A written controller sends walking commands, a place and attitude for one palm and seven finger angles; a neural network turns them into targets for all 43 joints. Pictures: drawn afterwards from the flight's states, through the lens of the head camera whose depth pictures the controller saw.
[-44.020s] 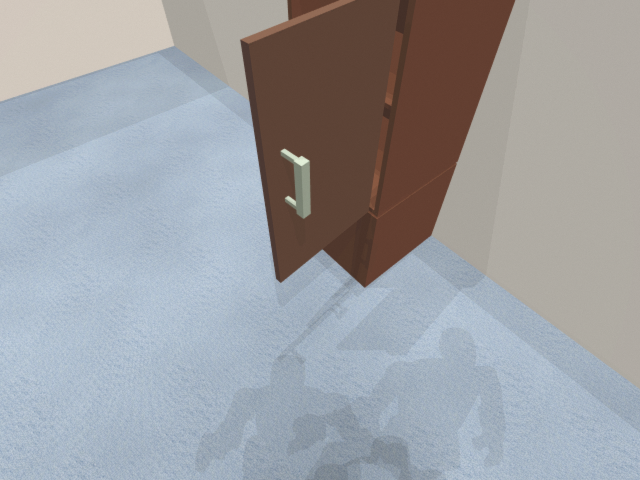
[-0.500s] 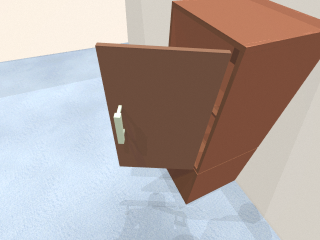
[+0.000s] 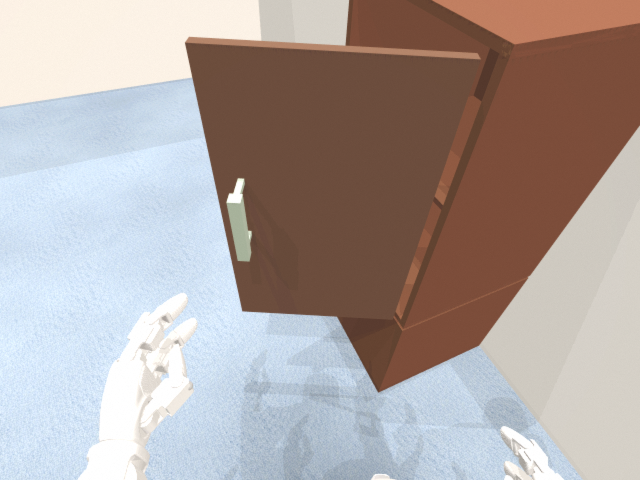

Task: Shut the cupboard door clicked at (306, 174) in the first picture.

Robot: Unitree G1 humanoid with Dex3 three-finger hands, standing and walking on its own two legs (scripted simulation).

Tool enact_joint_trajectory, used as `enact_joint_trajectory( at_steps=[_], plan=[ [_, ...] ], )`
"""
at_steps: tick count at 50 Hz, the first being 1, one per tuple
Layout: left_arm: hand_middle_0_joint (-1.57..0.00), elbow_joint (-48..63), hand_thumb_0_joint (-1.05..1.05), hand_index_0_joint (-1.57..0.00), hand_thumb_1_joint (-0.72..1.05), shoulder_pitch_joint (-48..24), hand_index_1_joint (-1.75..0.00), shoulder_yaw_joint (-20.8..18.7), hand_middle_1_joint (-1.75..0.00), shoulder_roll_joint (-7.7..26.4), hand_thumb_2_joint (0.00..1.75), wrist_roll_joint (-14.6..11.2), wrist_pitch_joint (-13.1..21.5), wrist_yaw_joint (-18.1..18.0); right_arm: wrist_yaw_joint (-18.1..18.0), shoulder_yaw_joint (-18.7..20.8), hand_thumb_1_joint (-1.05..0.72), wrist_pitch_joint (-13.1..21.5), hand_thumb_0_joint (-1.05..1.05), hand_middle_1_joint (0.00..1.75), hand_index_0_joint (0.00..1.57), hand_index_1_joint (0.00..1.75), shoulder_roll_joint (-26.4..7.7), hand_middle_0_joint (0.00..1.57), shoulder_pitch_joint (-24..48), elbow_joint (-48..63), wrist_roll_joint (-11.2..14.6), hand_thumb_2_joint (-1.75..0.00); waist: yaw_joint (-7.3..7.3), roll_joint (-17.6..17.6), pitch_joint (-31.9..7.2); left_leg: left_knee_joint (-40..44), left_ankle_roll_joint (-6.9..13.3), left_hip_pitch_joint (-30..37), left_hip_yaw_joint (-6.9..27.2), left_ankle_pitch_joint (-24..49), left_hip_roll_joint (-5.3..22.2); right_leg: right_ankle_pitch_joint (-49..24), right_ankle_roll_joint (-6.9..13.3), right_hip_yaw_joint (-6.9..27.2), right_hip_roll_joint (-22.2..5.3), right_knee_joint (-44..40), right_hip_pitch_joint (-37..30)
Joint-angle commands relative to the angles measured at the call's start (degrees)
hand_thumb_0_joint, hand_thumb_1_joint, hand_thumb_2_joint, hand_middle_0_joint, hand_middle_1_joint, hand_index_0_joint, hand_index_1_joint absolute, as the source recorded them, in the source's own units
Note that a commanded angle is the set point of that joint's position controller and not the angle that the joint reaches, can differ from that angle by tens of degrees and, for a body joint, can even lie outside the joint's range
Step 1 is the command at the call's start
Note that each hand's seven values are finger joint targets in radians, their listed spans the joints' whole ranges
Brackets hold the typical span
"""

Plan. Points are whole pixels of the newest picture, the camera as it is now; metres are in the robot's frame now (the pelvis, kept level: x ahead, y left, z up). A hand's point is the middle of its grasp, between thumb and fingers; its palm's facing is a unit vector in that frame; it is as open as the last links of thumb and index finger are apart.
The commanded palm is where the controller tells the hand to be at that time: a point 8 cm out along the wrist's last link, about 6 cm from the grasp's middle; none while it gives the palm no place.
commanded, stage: raise the hand and make a fist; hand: left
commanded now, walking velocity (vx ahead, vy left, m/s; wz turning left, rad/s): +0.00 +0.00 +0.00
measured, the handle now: (242, 221) +0.50 +0.13 +0.02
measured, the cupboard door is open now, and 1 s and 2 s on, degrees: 63 63 63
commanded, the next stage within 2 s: bring the fist close to the handle in 1.64 s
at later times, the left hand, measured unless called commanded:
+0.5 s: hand (193, 422) +0.20 +0.15 -0.01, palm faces -0.07 -1.00 -0.01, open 4.4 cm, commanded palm +0.16 +0.21 +0.00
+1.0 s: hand (174, 406) +0.21 +0.17 +0.02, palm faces -0.03 -1.00 -0.03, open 3.1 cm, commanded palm +0.19 +0.23 +0.02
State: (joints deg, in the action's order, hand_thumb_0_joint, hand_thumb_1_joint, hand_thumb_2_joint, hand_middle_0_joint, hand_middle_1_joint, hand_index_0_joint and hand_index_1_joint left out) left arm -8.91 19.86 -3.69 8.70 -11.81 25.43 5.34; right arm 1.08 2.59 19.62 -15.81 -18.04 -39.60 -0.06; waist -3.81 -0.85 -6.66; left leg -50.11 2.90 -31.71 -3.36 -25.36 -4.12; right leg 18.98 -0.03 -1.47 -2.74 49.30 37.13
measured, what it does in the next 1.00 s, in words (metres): stands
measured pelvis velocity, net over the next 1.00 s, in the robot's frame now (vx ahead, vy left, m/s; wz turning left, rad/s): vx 0.01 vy -0.02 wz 0.02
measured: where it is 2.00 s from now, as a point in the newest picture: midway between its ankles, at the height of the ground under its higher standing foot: outside the picture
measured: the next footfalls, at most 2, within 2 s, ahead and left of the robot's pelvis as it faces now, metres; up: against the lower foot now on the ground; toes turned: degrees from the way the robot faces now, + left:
none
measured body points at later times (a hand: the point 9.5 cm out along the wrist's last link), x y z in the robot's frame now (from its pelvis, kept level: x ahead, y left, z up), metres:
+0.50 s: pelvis +0.00 -0.04 -0.06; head +0.08 -0.03 +0.38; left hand +0.20 +0.20 +0.00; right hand +0.21 -0.23 -0.14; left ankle +0.00 +0.07 -0.69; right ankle +0.06 -0.13 -0.69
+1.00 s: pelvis +0.01 -0.02 -0.04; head +0.07 +0.00 +0.41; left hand +0.21 +0.22 +0.02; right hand +0.21 -0.25 -0.09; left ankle +0.00 +0.07 -0.69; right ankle +0.06 -0.13 -0.69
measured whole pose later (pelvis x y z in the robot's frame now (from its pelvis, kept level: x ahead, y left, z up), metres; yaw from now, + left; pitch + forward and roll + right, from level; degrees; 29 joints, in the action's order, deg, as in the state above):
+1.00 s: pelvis +0.01 -0.02 -0.04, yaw +1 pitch +14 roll -3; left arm 4.7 25.5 -7.6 14.8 -16.4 22.5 15.7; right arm -2.4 -0.8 11.1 -13.7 -14.0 -25.4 1.9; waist -0.4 1.1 -8.6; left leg -66.4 3.0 -47.7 0.5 -33.0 -1.4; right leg 25.0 1.2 -5.8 -0.7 61.4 50.7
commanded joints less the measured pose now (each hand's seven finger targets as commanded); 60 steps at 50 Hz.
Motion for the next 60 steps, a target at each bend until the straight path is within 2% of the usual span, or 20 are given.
enact_joint_trajectory(
  at_steps=[1, 4, 7, 9, 12, 13, 15, 19, 21, 24, 26, 29, 33, 35, 39, 41, 46, 49, 55, 60],
  plan=[
    [-0.46, 0.3, 0.0, -0.46, 0.9, 20.3, -0.58, -8.3, -0.58, 8.3, 0.9, -1.7, 13.4, 12.4, 1.7, 3.7, -0.9, 0.3, 0.0, 0.3, 0.2, 0.3, -6.2, 0.2, 10.5, 17.9, 0.6, -0.9, 9.29, -2.5, -0.8, -1.3, -4.9, -18.3, 3.5, 0.7, 0.6, 9.9, 4.1, 0.6, 1.0, 3.9, 0.3],
    [-0.51, 13.2, 0.0, -0.51, 0.9, 13.2, -0.64, -8.8, -0.64, 9.7, 0.9, -3.8, 9.5, 11.9, 0.4, 3.2, -0.9, -2.0, 0.0, 0.3, 0.2, 0.3, -6.1, 0.2, 11.4, 22.7, 1.1, -0.9, 9.09, 5.7, -7.1, -1.8, -4.8, -17.4, 5.2, -0.3, 1.1, 8.5, 3.8, 0.2, 2.4, 8.7, 3.2],
    [-0.57, 28.5, 0.0, -0.57, 0.9, 6.4, -0.7, -7.2, -0.7, 9.3, 0.9, -4.4, 9.2, 8.9, -1.0, 2.5, -0.9, -2.8, 0.0, 0.3, 0.2, 0.3, -5.5, 0.2, 8.8, 23.8, 0.8, -0.9, 5.88, 9.1, -12.6, -5.6, -3.5, -14.5, 6.9, 4.6, 2.4, 3.1, 3.4, 0.0, 3.1, 10.5, 6.1],
    [-0.6, 36.4, 0.0, -0.6, 0.9, 0.9, -0.74, -4.1, -0.74, 9.1, 0.9, -4.5, 11.0, 8.8, -2.1, 1.8, -0.9, -2.9, 0.0, 0.3, 0.2, 0.3, -5.5, 0.2, 7.1, 23.0, 0.3, -0.9, 2.73, 8.0, -15.2, -10.0, -2.5, -13.4, 7.0, 9.7, 2.7, -1.7, 3.1, 1.0, 3.7, 11.2, 7.0],
    [-0.66, 33.2, 0.0, -0.66, 0.9, 1.0, -0.8, -2.0, -0.8, 8.3, 0.9, -4.5, 11.7, 11.7, -3.0, 1.4, -0.9, -2.6, 0.0, 0.3, 0.2, 0.3, -5.8, 0.2, 6.2, 20.3, 0.6, -0.9, 0.32, 5.5, -14.0, -14.1, -1.6, -16.0, 7.1, 8.9, 3.4, -1.8, 2.4, 2.0, 3.6, 10.4, 9.2],
    [-0.68, 30.6, 0.0, -0.68, 0.9, 1.4, -0.82, -2.6, -0.82, 9.2, 0.9, -4.4, 10.6, 12.9, -3.3, 1.3, -0.9, -2.7, 0.0, 0.3, 0.2, 0.3, -5.9, 0.2, 6.3, 19.7, 0.8, -0.9, 0.17, 4.3, -13.0, -14.7, -1.5, -18.0, 7.0, 7.0, 3.6, 0.4, 2.3, 2.4, 3.6, 9.6, 9.0],
    [-0.71, 26.6, 0.0, -0.71, 0.9, 3.1, -0.86, -2.5, -0.86, 9.4, 0.9, -4.7, 6.9, 15.6, -3.9, 1.0, -0.9, -2.8, 0.0, 0.3, 0.2, 0.3, -6.0, 0.2, 6.8, 19.5, 1.5, -0.9, 0.8, 4.1, -12.3, -14.6, -1.3, -19.7, 6.8, 5.4, 3.6, 2.3, 2.2, 2.9, 3.4, 8.6, 8.2],
    [-0.79, 22.7, 0.0, -0.79, 0.9, 8.7, -0.94, -10.1, -0.94, 13.8, 0.9, -6.3, -2.8, 17.1, -4.3, 0.8, -0.9, -4.6, 0.0, 0.3, 0.2, 0.3, -4.8, 0.2, 8.9, 21.2, 2.7, -0.9, 5.01, 0.1, -16.5, -13.3, -1.3, -22.7, 5.9, 6.8, 3.0, 3.0, 1.8, 5.1, 2.4, 6.3, -1.0],
    [-0.82, 25.8, 0.0, -0.82, 0.9, 9.3, -0.98, -12.7, -0.98, 13.9, 0.9, -7.9, -4.3, 16.3, -4.3, 0.8, -0.9, -5.2, 0.0, 0.3, 0.2, 0.3, -3.8, 0.2, 9.4, 22.0, 2.7, -0.9, 6.09, -0.5, -19.6, -12.6, -1.7, -22.4, 5.9, 8.4, 2.9, -0.3, 1.2, 5.4, 1.4, 6.3, -5.1],
    [-0.88, 26.6, 0.0, -0.88, 0.9, 9.5, -1.04, -13.8, -1.04, 13.3, 0.9, -8.7, -3.3, 14.1, -4.5, 0.3, -0.9, -5.4, 0.0, 0.3, 0.2, 0.3, -2.8, 0.2, 9.8, 21.8, 2.3, -0.9, 6.53, -1.3, -18.7, -12.0, -2.0, -22.6, 6.1, 9.6, 3.0, -4.0, 1.0, 5.4, 1.2, 6.8, -6.2],
    [-0.92, 26.7, 0.0, -0.92, 0.9, 10.3, -1.08, -11.8, -1.08, 11.1, 0.9, -8.5, -1.3, 13.4, -4.3, 0.5, -0.9, -4.9, 0.0, 0.3, 0.2, 0.3, -2.6, 0.2, 8.8, 21.3, 2.2, -0.9, 5.76, -0.3, -17.7, -11.0, -2.2, -21.7, 6.0, 9.3, 3.0, -4.0, 0.8, 4.6, 1.1, 6.7, -4.7],
    [-0.97, 24.2, 0.0, -0.97, 0.9, 8.1, -1.14, -9.4, -1.14, 10.6, 0.9, -7.8, 1.1, 13.5, -4.5, 0.4, -0.9, -4.4, 0.0, 0.3, 0.2, 0.3, -3.7, 0.2, 8.5, 20.7, 2.1, -0.9, 4.05, -2.0, -12.7, -10.9, -1.9, -22.9, 6.1, 6.8, 3.2, 1.6, 1.2, 4.3, 1.4, 5.8, -0.8],
    [-1.04, 24.7, 0.0, -1.04, 0.9, 8.0, -1.22, -8.3, -1.22, 11.1, 0.9, -7.2, 2.9, 13.7, -4.5, 0.9, -0.9, -3.6, 0.0, 0.3, 0.2, 0.3, -4.7, 0.2, 7.2, 20.7, 2.4, -0.9, 3.83, -0.3, -13.3, -8.7, -1.7, -20.5, 6.2, 5.1, 3.0, 5.8, 1.6, 3.0, 1.7, 5.1, 0.9],
    [-1.08, 26.7, 0.0, -1.08, 0.9, 7.2, -1.26, -9.0, -1.26, 12.2, 0.9, -7.0, 3.2, 13.2, -4.7, 1.0, -0.9, -3.7, 0.0, 0.3, 0.2, 0.3, -4.9, 0.2, 6.9, 21.1, 2.3, -0.9, 4.58, 1.8, -14.8, -7.9, -1.7, -18.6, 6.3, 6.6, 3.1, 3.8, 2.0, 2.2, 2.0, 5.9, 0.5],
    [-1.15, 26.1, 0.0, -1.15, 0.9, 6.4, -1.34, -10.2, -1.34, 13.2, 0.9, -6.7, 2.7, 11.2, -4.8, 0.8, -0.9, -4.7, 0.0, 0.3, 0.2, 0.3, -5.0, 0.2, 6.8, 21.4, 2.3, -0.9, 4.65, 2.3, -12.5, -5.9, -1.8, -17.8, 6.5, 5.5, 3.1, 4.9, 2.3, 1.0, 2.8, 5.4, 0.9],
    [-1.19, 26.6, 0.0, -1.19, 0.9, 6.4, -1.38, -8.8, -1.38, 12.0, 0.9, -6.1, 2.5, 10.5, -4.6, 0.6, -0.9, -5.1, 0.0, 0.3, 0.2, 0.3, -5.1, 0.2, 6.5, 21.7, 2.4, -0.9, 4.56, 5.1, -12.2, -4.4, -2.1, -15.9, 6.7, 4.9, 3.3, 4.7, 2.2, -0.2, 2.8, 5.3, 1.8],
    [-1.28, 24.9, 0.0, -1.28, 0.9, 5.2, -1.48, -7.2, -1.48, 11.4, 0.9, -5.3, 0.8, 10.2, -4.1, 0.1, -0.9, -5.8, 0.0, 0.3, 0.2, 0.3, -5.5, 0.2, 5.7, 22.4, 2.3, -0.9, 3.61, 4.5, -10.8, -2.9, -2.4, -14.3, 7.3, 5.5, 3.5, 2.9, 2.1, -1.4, 3.3, 4.6, 1.7],
    [-1.3, 23.7, 0.0, -1.3, 0.9, 2.6, -1.5, -7.9, -1.5, 12.8, 0.9, -5.2, 0.0, 10.5, -4.2, -0.3, -0.9, -5.9, 0.0, 0.3, 0.2, 0.3, -5.9, 0.2, 5.5, 22.5, 2.1, -0.9, 3.24, 3.5, -9.7, -2.6, -2.4, -14.1, 7.9, 5.5, 3.6, 2.4, 2.4, -1.7, 3.6, 4.5, 1.9],
    [-1.3, 24.8, 0.0, -1.3, 0.9, -0.1, -1.5, -8.3, -1.5, 13.0, 0.9, -5.3, -0.5, 11.1, -4.0, -0.7, -0.9, -5.7, 0.0, 0.3, 0.2, 0.3, -5.9, 0.2, 4.8, 22.4, 2.2, -0.9, 3.41, 5.7, -12.3, -1.9, -3.0, -10.9, 8.0, 9.6, 3.7, -1.4, 2.4, -2.2, 3.6, 4.5, 0.4],
    [-1.3, 23.0, 0.0, -1.3, 0.9, -1.0, -1.5, -8.5, -1.5, 12.6, 0.9, -5.7, -1.2, 12.1, -3.8, -0.7, -0.9, -5.6, 0.0, 0.3, 0.2, 0.3, -5.9, 0.2, 4.4, 21.6, 2.3, -0.9, 3.11, 3.9, -13.3, -2.1, -3.4, -10.2, 7.9, 13.5, 3.8, -4.9, 2.2, -2.6, 3.6, 4.7, -0.8]
  ],
)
